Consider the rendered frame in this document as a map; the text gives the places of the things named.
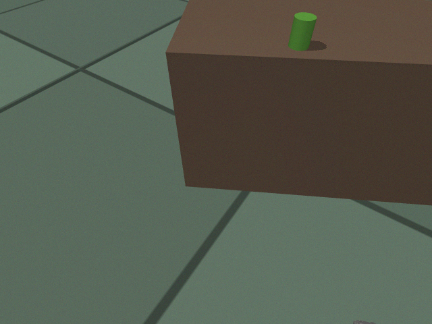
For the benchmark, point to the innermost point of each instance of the can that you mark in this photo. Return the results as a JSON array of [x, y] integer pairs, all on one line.
[[302, 31]]

